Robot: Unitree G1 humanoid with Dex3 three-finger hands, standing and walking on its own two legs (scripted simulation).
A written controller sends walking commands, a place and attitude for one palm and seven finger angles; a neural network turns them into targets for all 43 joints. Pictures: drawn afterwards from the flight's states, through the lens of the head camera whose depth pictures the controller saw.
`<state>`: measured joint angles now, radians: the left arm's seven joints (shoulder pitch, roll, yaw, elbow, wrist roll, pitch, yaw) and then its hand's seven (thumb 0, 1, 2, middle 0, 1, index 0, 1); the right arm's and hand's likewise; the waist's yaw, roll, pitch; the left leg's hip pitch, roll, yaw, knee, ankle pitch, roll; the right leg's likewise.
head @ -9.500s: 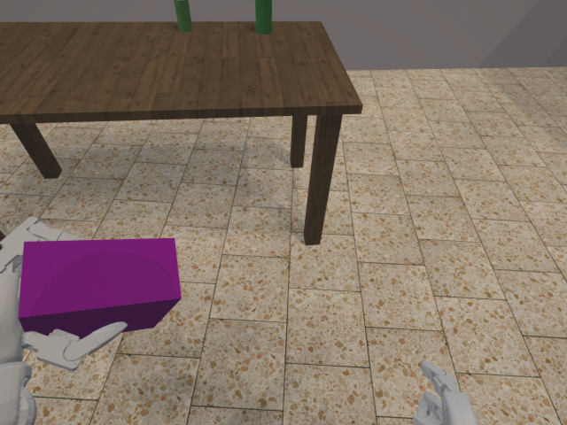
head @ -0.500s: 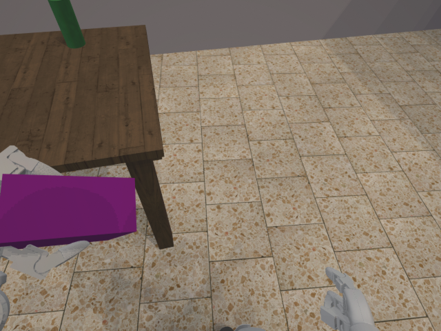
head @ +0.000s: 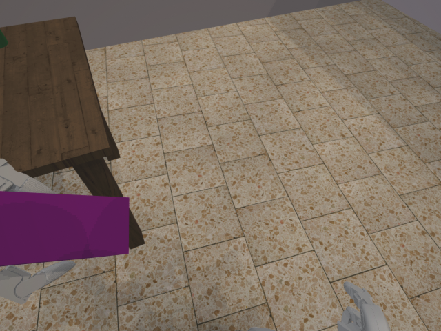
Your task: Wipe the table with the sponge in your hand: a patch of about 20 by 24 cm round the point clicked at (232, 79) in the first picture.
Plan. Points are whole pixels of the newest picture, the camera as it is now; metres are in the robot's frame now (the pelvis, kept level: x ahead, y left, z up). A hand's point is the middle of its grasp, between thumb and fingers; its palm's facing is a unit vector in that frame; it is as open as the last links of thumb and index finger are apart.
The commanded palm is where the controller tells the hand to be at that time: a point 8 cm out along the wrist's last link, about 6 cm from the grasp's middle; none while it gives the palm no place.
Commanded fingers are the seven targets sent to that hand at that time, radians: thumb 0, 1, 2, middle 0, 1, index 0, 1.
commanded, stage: take the last steps up to it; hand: left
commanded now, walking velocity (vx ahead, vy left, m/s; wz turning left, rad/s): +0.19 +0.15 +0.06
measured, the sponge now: (73, 232) +0.23 +0.19 +0.14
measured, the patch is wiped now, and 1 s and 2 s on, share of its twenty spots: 0.00 0.00 0.00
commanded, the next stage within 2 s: come to a stop and stand still in 0.70 s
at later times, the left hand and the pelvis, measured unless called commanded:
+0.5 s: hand (14, 212) +0.25 +0.26 +0.17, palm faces +0.34 -0.78 -0.52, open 10.7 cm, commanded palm +0.19 +0.30 +0.18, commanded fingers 0.00 0.10 1.30 -1.20 -1.60 -1.20 -1.60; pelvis +0.04 +0.02 +0.01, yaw +2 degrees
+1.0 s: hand (0, 165) +0.31 +0.30 +0.17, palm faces +0.36 -0.77 -0.52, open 10.7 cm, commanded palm +0.25 +0.35 +0.18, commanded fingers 0.00 0.10 1.30 -1.20 -1.60 -1.20 -1.60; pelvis +0.09 +0.06 +0.01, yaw +0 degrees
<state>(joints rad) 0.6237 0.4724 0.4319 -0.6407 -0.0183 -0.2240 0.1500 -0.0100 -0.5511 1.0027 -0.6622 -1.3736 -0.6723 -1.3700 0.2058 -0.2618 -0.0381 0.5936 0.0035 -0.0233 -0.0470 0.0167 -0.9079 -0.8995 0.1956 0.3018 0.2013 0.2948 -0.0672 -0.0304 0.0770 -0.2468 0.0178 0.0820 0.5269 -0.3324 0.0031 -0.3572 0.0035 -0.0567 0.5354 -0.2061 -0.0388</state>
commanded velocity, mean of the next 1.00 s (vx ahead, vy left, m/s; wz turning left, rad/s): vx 0.11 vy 0.11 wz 0.01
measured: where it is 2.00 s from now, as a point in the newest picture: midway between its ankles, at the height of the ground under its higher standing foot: outside the picture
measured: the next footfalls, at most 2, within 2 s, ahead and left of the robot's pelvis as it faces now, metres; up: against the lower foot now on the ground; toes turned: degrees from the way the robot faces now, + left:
left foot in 0.58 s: +0.10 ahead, +0.18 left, +0.00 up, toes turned +10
right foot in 0.82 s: +0.13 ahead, -0.02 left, +0.00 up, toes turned -8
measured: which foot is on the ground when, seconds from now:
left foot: down 0.00-0.24, up 0.26-0.56, down 0.58-0.86, up 0.88-1.00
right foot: down 0.00-0.58, up 0.60-0.80, down 0.82-1.00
